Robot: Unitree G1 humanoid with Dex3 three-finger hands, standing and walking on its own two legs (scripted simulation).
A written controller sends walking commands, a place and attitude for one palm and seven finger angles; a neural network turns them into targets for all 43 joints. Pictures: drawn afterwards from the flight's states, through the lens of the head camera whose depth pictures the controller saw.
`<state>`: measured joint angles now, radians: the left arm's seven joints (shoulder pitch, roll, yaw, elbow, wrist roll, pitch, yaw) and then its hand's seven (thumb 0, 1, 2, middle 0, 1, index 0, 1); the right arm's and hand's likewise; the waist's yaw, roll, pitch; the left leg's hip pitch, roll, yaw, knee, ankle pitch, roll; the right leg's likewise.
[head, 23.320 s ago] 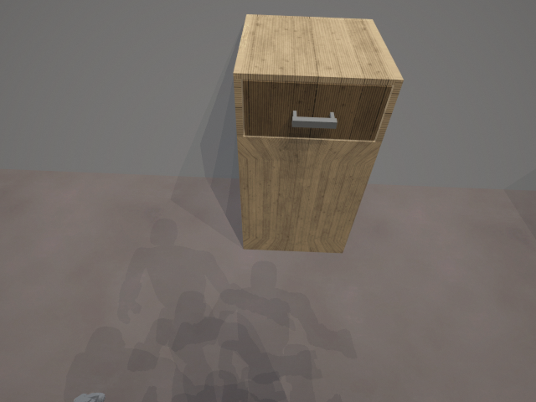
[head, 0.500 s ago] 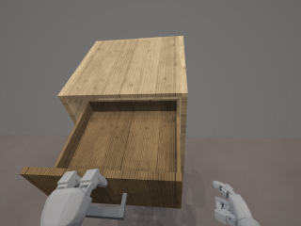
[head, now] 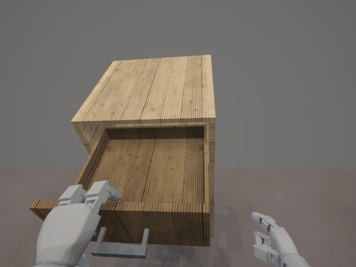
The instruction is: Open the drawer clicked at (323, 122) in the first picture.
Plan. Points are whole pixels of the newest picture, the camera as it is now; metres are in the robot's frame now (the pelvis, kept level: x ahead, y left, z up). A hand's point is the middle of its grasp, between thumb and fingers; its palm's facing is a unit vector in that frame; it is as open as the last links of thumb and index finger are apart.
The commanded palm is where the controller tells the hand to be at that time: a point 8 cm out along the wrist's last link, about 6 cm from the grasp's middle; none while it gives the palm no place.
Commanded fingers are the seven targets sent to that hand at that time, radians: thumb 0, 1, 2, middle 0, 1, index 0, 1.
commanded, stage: draw the hand back to the body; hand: left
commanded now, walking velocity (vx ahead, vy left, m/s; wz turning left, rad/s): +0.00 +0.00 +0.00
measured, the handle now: (122, 241) +0.18 +0.18 -0.03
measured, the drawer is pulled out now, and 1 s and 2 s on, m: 0.28 0.28 0.28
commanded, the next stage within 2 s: step back with the hand held close in 1.60 s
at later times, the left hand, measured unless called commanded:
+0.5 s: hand (70, 223) +0.15 +0.22 +0.12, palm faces +0.09 -0.14 -0.99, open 13.8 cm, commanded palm +0.12 +0.22 +0.18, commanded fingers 0.00 -0.50 0.30 -0.30 -1.20 -0.30 -1.20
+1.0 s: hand (58, 194) +0.18 +0.23 +0.17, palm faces +0.34 -0.87 -0.35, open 12.2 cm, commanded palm +0.12 +0.28 +0.19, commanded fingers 0.00 0.23 0.62 -0.25 -0.73 -0.25 -0.73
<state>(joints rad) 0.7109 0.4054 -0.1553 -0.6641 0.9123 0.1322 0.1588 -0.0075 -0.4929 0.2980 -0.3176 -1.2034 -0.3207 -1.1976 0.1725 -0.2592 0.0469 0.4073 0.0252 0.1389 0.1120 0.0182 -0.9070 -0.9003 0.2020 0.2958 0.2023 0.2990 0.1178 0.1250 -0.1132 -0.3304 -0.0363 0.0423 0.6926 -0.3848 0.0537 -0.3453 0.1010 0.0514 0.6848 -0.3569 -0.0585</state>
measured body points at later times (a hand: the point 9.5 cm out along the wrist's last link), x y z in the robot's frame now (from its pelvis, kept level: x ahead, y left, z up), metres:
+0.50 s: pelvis +0.00 +0.01 +0.01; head -0.01 -0.04 +0.46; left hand +0.14 +0.23 +0.18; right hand +0.23 -0.18 -0.07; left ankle -0.01 +0.08 -0.72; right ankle +0.00 -0.09 -0.72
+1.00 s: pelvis +0.02 +0.02 +0.02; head +0.00 +0.01 +0.47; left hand +0.15 +0.28 +0.19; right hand +0.22 -0.17 -0.06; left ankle -0.01 +0.08 -0.72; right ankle +0.00 -0.09 -0.72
